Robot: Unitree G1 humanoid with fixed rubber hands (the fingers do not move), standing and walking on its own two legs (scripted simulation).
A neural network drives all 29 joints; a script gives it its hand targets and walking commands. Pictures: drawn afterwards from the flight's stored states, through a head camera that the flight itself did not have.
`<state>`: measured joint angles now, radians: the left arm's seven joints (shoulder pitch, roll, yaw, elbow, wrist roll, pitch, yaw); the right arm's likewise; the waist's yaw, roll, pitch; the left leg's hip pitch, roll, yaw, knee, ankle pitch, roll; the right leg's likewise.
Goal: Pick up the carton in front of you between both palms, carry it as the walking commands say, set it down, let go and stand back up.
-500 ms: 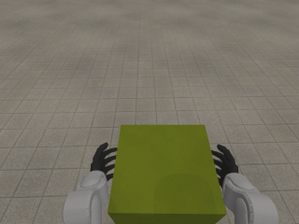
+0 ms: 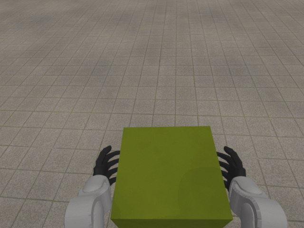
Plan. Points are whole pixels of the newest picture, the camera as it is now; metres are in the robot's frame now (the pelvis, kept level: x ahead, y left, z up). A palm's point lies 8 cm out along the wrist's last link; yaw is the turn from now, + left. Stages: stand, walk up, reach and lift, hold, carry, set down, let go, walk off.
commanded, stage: carry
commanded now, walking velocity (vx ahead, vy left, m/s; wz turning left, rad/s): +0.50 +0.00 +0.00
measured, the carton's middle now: (167, 186) +0.23 +0.01 +0.00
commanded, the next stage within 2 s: none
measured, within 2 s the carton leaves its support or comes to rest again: neither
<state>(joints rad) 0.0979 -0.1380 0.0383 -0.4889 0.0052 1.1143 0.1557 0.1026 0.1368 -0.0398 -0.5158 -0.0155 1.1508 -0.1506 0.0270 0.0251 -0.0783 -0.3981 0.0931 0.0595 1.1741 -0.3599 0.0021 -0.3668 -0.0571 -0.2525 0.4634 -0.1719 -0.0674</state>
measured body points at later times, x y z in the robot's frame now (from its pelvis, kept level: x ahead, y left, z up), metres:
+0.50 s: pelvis +0.34 +0.05 +0.01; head +0.35 +0.07 +0.45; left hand +0.59 +0.18 +0.07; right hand +0.56 -0.12 +0.08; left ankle +0.38 +0.12 -0.74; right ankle +0.22 -0.08 -0.64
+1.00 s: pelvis +0.57 +0.02 +0.00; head +0.57 +0.01 +0.45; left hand +0.81 +0.17 +0.08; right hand +0.81 -0.14 +0.07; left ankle +0.48 +0.14 -0.74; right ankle +0.60 -0.07 -0.74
